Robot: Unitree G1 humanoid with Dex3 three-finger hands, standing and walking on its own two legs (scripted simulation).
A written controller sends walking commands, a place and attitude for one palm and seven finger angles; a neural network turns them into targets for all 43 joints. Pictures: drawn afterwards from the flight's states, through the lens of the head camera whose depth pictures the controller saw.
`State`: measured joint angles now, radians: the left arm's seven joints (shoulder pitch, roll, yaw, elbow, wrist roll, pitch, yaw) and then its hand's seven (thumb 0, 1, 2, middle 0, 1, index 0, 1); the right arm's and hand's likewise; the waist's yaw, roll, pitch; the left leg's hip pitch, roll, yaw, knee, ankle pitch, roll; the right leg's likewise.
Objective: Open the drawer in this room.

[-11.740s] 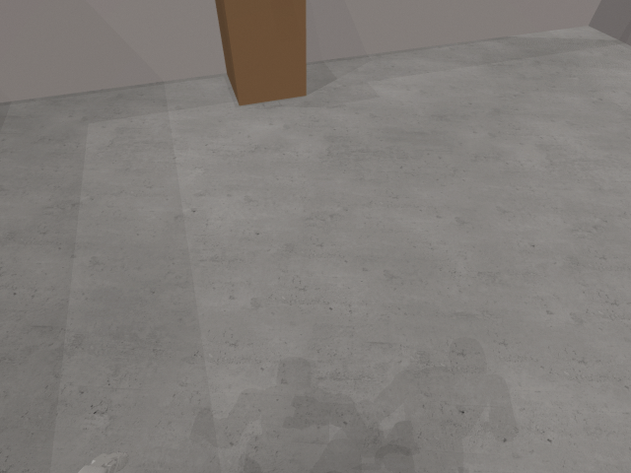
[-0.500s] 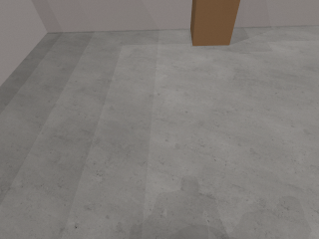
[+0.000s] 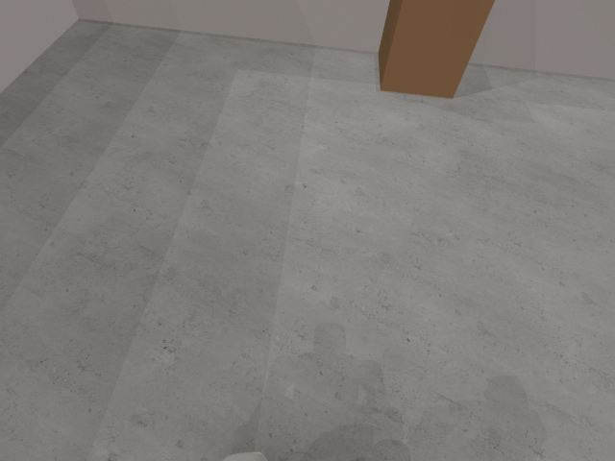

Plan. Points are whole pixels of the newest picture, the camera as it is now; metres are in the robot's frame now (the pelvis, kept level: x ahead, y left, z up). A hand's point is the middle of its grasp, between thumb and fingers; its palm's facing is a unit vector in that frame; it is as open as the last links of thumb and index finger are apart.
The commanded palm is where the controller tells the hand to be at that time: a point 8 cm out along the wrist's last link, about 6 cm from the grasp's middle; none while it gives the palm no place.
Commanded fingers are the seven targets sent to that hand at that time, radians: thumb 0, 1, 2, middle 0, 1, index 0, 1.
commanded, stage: turn or walk to find it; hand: left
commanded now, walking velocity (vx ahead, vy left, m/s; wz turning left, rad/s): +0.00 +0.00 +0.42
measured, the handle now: out of the picture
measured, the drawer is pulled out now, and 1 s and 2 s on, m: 0.00 0.00 0.00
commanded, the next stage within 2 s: stand and wait in 0.18 s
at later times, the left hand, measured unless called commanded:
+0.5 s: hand out of the picture +0.08 +0.16 -0.16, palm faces +0.12 -0.96 -0.25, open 7.4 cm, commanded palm none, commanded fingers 0.00 0.90 0.90 -0.20 -0.30 -0.20 -0.30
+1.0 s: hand out of the picture +0.00 +0.11 -0.17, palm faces +0.22 -0.96 -0.18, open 7.4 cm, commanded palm none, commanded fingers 0.00 0.90 0.90 -0.20 -0.30 -0.20 -0.30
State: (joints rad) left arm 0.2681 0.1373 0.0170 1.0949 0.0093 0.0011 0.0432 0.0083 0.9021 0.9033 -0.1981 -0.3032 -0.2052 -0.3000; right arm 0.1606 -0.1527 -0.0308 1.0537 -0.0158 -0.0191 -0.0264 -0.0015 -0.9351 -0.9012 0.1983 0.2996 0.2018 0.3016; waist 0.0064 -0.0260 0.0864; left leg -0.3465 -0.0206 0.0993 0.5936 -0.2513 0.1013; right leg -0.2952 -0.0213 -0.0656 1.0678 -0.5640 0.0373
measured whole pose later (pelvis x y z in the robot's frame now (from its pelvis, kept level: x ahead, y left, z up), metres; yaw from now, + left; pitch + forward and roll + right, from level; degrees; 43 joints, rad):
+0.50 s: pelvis +0.03 -0.04 +0.01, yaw +7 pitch +0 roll +1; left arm 0.17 0.19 0.01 1.04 0.01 0.00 0.03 0.01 0.91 0.90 -0.19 -0.30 -0.20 -0.30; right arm 0.24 -0.19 -0.05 1.06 -0.01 0.01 -0.02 0.01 -0.91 -0.90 0.20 0.30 0.20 0.30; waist -0.02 0.01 0.03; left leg -0.27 -0.07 -0.03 0.49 -0.22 0.04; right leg -0.21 -0.02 -0.03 0.49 -0.28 0.01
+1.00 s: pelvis +0.03 -0.06 +0.01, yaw +10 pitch -2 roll +0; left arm 0.27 0.14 0.01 1.13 0.00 0.01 0.03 0.01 0.90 0.90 -0.20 -0.30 -0.21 -0.30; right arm 0.24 -0.16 -0.02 1.13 -0.01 0.02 -0.03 0.01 -0.91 -0.90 0.20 0.30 0.20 0.30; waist 0.00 0.00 0.05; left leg -0.24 -0.01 -0.05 0.49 -0.22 -0.01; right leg -0.16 0.01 -0.09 0.46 -0.28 -0.03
